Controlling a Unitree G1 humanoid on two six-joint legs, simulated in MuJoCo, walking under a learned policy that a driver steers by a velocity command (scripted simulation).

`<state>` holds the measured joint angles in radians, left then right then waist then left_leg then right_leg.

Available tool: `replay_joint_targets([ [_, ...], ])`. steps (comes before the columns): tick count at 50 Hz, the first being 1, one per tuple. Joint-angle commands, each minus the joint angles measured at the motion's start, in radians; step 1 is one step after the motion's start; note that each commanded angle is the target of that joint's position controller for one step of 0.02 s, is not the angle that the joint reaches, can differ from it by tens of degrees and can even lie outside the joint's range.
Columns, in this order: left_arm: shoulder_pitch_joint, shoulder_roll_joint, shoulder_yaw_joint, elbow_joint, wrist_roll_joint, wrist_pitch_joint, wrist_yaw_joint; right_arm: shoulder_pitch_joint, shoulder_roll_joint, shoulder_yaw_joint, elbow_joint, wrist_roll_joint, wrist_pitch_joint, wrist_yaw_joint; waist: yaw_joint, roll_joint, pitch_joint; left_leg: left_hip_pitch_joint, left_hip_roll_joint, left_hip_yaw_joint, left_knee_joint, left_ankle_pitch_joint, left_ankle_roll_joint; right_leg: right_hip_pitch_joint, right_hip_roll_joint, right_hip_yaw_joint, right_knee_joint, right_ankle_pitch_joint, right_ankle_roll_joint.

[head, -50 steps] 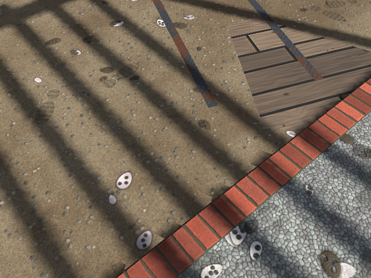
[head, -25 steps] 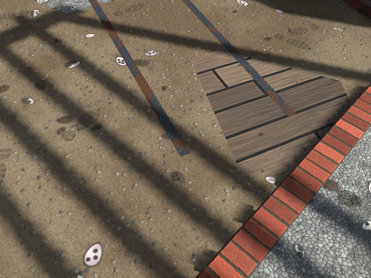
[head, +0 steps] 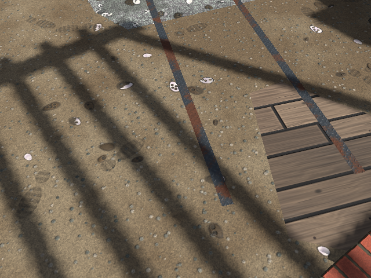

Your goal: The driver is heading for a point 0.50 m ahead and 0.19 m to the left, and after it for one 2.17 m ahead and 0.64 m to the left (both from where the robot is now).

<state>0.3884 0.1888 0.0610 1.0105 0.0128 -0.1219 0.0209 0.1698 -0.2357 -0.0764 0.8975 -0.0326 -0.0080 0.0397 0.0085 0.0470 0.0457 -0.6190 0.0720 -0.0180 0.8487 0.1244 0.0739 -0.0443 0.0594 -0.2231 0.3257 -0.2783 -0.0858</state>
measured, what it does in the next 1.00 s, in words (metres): goes down, turning left: left foot 0.12 m lower, then right foot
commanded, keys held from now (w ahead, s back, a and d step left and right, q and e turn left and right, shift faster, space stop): w+q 0.54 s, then q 0.12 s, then no key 0.34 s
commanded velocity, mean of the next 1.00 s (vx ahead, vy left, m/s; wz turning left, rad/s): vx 0.37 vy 0.00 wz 0.47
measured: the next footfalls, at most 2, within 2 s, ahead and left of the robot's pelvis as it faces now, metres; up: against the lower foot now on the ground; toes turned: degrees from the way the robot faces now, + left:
left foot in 0.30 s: +0.31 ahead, +0.14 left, -0.12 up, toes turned +17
right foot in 0.72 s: +0.60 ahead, +0.00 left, -0.12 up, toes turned +25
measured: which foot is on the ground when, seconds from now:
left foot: up 0.00-0.28, down 0.30-0.72, up 0.74-1.00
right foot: down 0.00-0.30, up 0.32-0.70, down 0.72-1.00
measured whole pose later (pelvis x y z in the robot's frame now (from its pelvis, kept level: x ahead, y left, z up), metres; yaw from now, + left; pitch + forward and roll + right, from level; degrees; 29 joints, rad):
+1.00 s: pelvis +0.44 +0.05 -0.13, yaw +29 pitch +1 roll +0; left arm 0.24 0.21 0.03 0.81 0.03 -0.03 0.00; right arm 0.23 -0.25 -0.05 0.81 -0.02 0.04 0.03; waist 0.01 0.03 0.04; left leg -0.41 -0.03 -0.02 0.80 -0.38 0.01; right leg -0.36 -0.04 -0.08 0.48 -0.14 -0.02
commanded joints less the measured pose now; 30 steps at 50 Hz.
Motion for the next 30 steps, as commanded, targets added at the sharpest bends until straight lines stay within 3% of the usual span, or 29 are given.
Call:
replay_joint_targets([
  [1,0.005,0.096,0.014,-0.047,0.004,-0.027,0.016,-0.05,-0.029,-0.004,-0.073,-0.007,-0.009,0.011,-0.012,-0.108,0.042,0.003,0.0,0.022,-0.095,0.179,0.019,-0.066,-0.264,0.088,-0.033,0.339,-0.045],
  [4,0.062,0.102,0.016,-0.036,0.027,-0.023,0.032,-0.121,-0.055,-0.009,-0.112,-0.004,-0.001,0.022,0.03,-0.086,0.058,-0.079,0.019,-0.017,-0.213,0.227,0.021,0.041,-0.326,0.109,0.093,0.228,-0.052],
  [6,0.135,0.096,0.017,-0.026,0.035,-0.017,0.043,-0.216,-0.038,-0.002,-0.148,-0.01,-0.003,0.031,0.089,-0.055,0.096,-0.146,0.016,0.014,-0.291,0.21,0.012,0.1,-0.352,0.123,0.165,0.196,-0.054],
  [8,0.178,0.09,0.015,-0.029,0.041,0.001,0.055,-0.276,-0.013,0.007,-0.171,-0.013,-0.004,0.053,0.134,-0.028,0.129,-0.143,0.003,0.043,-0.373,0.201,0.003,0.105,-0.354,0.129,0.226,0.147,-0.054],
  [10,0.175,0.094,0.013,-0.035,0.034,0.015,0.06,-0.303,-0.001,0.015,-0.176,-0.016,-0.006,0.06,0.151,-0.03,0.144,-0.072,-0.012,0.091,-0.418,0.18,0.011,0.061,-0.356,0.121,0.29,0.197,-0.043],
  [12,0.177,0.103,0.013,-0.03,0.015,0.024,0.057,-0.221,-0.016,0.01,-0.144,-0.027,-0.008,0.05,0.113,-0.022,0.111,0.077,-0.044,0.142,-0.46,0.118,0.045,0.03,-0.354,0.081,0.447,0.418,-0.031],
  [13,0.177,0.118,0.012,-0.029,0.014,0.031,0.053,-0.114,-0.037,-0.002,-0.1,-0.029,-0.007,0.036,0.069,-0.029,0.041,0.198,-0.08,0.175,-0.443,0.095,0.071,0.025,-0.345,0.057,0.606,0.558,-0.027],
  [14,0.175,0.136,0.015,-0.034,0.01,0.033,0.045,0.005,-0.065,-0.015,-0.047,-0.031,-0.013,0.026,0.021,-0.032,-0.044,0.36,-0.106,0.186,-0.423,0.075,0.097,-0.028,-0.338,0.049,0.788,0.578,-0.024],
  [15,0.136,0.142,0.013,-0.042,-0.006,0.032,0.035,0.177,-0.114,-0.038,0.018,-0.038,-0.028,0.015,-0.081,-0.006,-0.134,0.64,-0.103,0.177,-0.473,0.161,0.13,-0.187,-0.29,0.005,1.07,0.409,-0.005],
  [16,0.168,0.095,0.019,-0.051,-0.048,0.026,0.025,0.25,-0.211,-0.066,0.044,-0.04,-0.028,0.016,-0.098,0.2,-0.265,1.082,0.114,-0.026,-0.204,0.697,0.254,-0.613,-0.141,-0.024,1.585,-0.521,0.049],
  [17,0.09,0.128,0.01,-0.132,-0.066,0.018,0.021,0.408,-0.258,-0.073,0.016,0.008,-0.021,0.016,-0.209,0.102,-0.543,1.356,0.356,-0.364,-0.1,0.755,0.443,-0.868,-0.123,0.158,1.82,-0.593,0.076],
  [18,-0.088,0.111,-0.003,-0.215,-0.056,0.005,0.02,0.486,-0.267,-0.067,0.007,-0.002,0.004,-0.022,-0.254,0.034,-0.551,1.333,0.384,-0.524,-0.337,0.219,0.44,-1.054,-0.111,0.218,1.795,-0.46,0.092],
  [19,-0.145,0.099,-0.014,-0.231,-0.021,0.001,0.017,0.376,-0.23,-0.056,0.006,-0.008,0.018,-0.057,-0.189,-0.041,-0.369,1.161,0.351,-0.539,-0.485,-0.17,0.372,-1.139,-0.144,0.229,1.646,-0.31,0.087],
  [20,-0.175,0.106,-0.013,-0.227,0.012,0.011,0.009,0.27,-0.161,-0.031,-0.004,0.002,0.018,-0.074,-0.131,-0.089,-0.208,0.951,0.309,-0.494,-0.524,-0.257,0.325,-1.124,-0.175,0.222,1.512,-0.279,0.089],
  [21,-0.144,0.109,-0.011,-0.219,0.046,0.032,0.003,0.207,-0.143,-0.021,-0.018,0.018,0.006,-0.077,-0.073,-0.141,-0.147,0.714,0.306,-0.483,-0.541,-0.171,0.343,-0.997,-0.183,0.221,1.485,-0.285,0.094],
  [22,-0.109,0.092,-0.014,-0.213,0.068,0.062,0.001,0.173,-0.134,-0.012,-0.026,0.03,-0.01,-0.071,-0.022,-0.174,-0.098,0.507,0.288,-0.457,-0.544,-0.149,0.339,-0.897,-0.199,0.235,1.43,-0.355,0.098],
  [23,-0.073,0.062,-0.026,-0.211,0.067,0.085,-0.005,0.144,-0.147,-0.01,-0.03,0.012,-0.033,-0.056,0.023,-0.17,-0.057,0.359,0.239,-0.399,-0.553,-0.177,0.326,-0.824,-0.212,0.245,1.35,-0.266,0.089],
  [24,-0.12,0.032,-0.032,-0.243,0.064,0.093,-0.007,0.139,-0.145,-0.01,-0.011,0.011,-0.054,-0.05,0.036,-0.124,-0.021,0.288,0.195,-0.381,-0.556,-0.181,0.309,-0.853,-0.217,0.263,1.315,-0.163,0.09],
  [25,-0.216,0.05,-0.034,-0.307,0.043,0.089,-0.011,0.102,-0.149,-0.005,-0.014,0.016,-0.069,-0.049,0.057,-0.093,0.044,0.191,0.122,-0.319,-0.62,-0.222,0.264,-0.844,-0.221,0.259,1.081,-0.021,0.113],
  [26,-0.239,0.068,-0.034,-0.321,0.044,0.085,-0.017,0.075,-0.162,-0.009,-0.024,0.02,-0.073,-0.048,0.061,-0.067,0.054,0.074,0.061,-0.256,-0.665,-0.213,0.238,-0.696,-0.212,0.232,0.864,0.111,0.131],
  [27,-0.207,0.064,-0.038,-0.306,0.049,0.078,-0.027,0.047,-0.148,-0.008,-0.039,0.02,-0.072,-0.045,0.07,-0.04,0.005,0.028,0.002,-0.18,-0.638,-0.18,0.197,-0.517,-0.201,0.226,0.703,0.269,0.135],
  [29,-0.236,0.046,-0.046,-0.308,0.02,0.078,-0.032,0.081,-0.143,-0.011,-0.043,0.035,-0.066,-0.038,0.033,0.032,-0.039,0.079,-0.012,-0.14,-0.603,-0.028,0.156,-0.365,-0.146,0.205,0.524,0.388,0.135],
  [30,-0.254,0.062,-0.041,-0.312,0.005,0.078,-0.031,0.112,-0.154,-0.016,-0.044,0.04,-0.061,-0.033,0.016,0.028,-0.04,0.165,0.002,-0.155,-0.573,0.014,0.146,-0.369,-0.134,0.217,0.438,0.403,0.131],
])
Keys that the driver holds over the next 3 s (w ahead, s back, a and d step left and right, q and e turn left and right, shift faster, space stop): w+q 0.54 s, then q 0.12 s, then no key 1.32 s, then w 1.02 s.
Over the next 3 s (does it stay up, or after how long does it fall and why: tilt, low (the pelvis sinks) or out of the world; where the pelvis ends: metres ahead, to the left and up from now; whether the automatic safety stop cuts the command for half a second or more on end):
stays up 0.87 0.26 -0.12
